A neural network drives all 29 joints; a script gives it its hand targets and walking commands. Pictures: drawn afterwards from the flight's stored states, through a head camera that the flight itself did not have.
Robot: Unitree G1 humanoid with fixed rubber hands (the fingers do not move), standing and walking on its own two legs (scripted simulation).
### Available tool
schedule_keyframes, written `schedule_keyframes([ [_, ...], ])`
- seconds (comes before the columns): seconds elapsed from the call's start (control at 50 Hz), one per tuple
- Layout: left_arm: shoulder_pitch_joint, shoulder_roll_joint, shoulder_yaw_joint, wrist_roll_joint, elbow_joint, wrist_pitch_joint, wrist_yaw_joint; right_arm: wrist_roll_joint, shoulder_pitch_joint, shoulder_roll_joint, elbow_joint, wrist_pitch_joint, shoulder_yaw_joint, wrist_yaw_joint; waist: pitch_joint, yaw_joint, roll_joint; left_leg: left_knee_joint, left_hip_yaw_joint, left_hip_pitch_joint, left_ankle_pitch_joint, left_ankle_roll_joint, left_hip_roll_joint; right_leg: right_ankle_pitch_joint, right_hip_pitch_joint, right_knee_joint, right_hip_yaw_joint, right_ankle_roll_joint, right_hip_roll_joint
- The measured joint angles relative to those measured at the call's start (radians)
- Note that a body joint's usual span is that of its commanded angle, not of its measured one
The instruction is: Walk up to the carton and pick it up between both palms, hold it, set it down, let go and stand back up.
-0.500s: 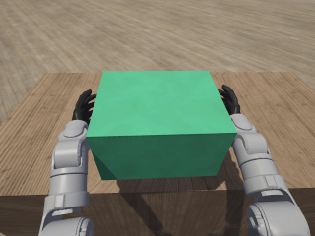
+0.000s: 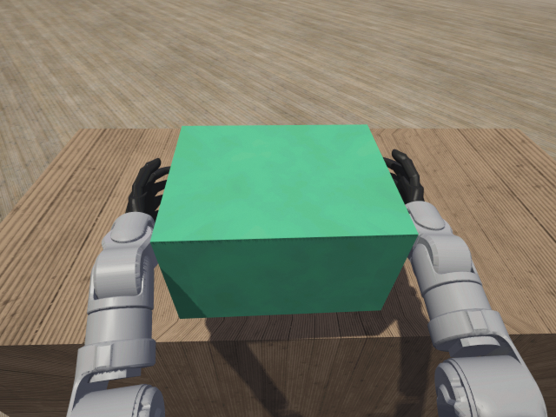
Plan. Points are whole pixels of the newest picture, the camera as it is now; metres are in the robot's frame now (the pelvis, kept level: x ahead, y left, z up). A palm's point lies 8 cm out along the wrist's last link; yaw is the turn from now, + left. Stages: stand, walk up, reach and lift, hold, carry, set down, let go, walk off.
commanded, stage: hold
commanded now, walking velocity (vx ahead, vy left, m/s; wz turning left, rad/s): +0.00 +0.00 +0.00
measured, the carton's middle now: (279, 216) +0.36 +0.01 +0.14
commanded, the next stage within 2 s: set down in 0.20 s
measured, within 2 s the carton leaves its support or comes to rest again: neither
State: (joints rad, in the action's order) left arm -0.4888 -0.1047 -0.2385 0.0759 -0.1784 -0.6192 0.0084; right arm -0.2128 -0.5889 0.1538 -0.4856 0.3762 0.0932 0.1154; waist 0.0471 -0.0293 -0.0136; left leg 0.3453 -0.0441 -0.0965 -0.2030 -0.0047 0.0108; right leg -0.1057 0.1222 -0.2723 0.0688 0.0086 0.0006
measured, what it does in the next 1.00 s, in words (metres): stands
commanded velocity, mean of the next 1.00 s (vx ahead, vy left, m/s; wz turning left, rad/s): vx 0.00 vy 0.00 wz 0.00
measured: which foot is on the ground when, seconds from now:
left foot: down 0.00-1.00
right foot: down 0.00-1.00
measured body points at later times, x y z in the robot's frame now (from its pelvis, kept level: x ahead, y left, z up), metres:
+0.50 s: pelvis +0.00 +0.00 +0.00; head -0.03 +0.01 +0.45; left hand +0.39 +0.19 +0.16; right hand +0.38 -0.19 +0.15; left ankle -0.01 +0.11 -0.75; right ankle +0.03 -0.11 -0.75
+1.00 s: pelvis +0.03 +0.02 +0.00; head +0.02 +0.04 +0.45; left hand +0.42 +0.20 +0.11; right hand +0.40 -0.18 +0.11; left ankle -0.01 +0.11 -0.75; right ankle +0.03 -0.11 -0.75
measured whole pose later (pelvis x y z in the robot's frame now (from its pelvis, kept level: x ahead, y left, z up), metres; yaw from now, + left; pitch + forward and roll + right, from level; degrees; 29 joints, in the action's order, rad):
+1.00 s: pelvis +0.03 +0.02 +0.00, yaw +0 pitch -1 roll -2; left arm -0.50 -0.12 -0.19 0.06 -0.46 -0.24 0.04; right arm -0.12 -0.48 0.09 -0.58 0.05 0.16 0.10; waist 0.03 -0.05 -0.02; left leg 0.39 -0.04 -0.11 -0.27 -0.02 0.01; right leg -0.14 0.10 -0.26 0.07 -0.02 0.00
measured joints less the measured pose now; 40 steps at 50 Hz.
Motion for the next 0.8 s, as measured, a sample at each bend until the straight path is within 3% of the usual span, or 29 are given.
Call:
schedule_keyframes([
  [0.28, 0.016, 0.015, -0.019, 0.004, 0.011, 0.021, 0.008, -0.002, 0.008, -0.005, 0.013, -0.011, -0.001, 0.002, -0.001, -0.008, 0.005, -0.004, -0.001, 0.006, 0.001, -0.003, 0.001, 0.002, -0.007, 0.007, 0.0, -0.002, 0.0],
  [0.46, -0.067, 0.028, -0.082, 0.068, -0.179, 0.207, 0.082, 0.151, -0.011, -0.067, -0.088, -0.165, 0.111, -0.055, -0.014, -0.003, 0.003, -0.035, 0.003, 0.034, 0.014, -0.007, 0.008, -0.001, -0.02, 0.006, -0.004, -0.005, -0.008],
  [0.58, -0.09, 0.02, -0.085, 0.073, -0.276, 0.291, 0.103, 0.222, 0.02, -0.097, -0.141, -0.266, 0.152, -0.063, -0.042, 0.016, -0.007, -0.05, 0.006, 0.049, 0.014, -0.007, 0.006, -0.003, -0.032, 0.016, -0.008, -0.005, -0.006],
  [0.68, -0.06, 0.007, -0.052, 0.041, -0.292, 0.342, 0.091, 0.212, 0.059, -0.099, -0.134, -0.31, 0.134, -0.052, -0.06, 0.018, -0.012, -0.032, 0.002, 0.027, -0.001, -0.006, 0.002, -0.007, -0.022, 0.02, -0.003, -0.007, -0.002],
  [0.8, -0.009, -0.017, 0.006, -0.01, -0.273, 0.39, 0.058, 0.159, 0.101, -0.09, -0.098, -0.339, 0.087, -0.025, -0.052, -0.004, -0.015, 0.008, -0.012, -0.015, -0.027, -0.007, 0.002, -0.018, -0.002, 0.018, 0.011, -0.012, -0.002],
])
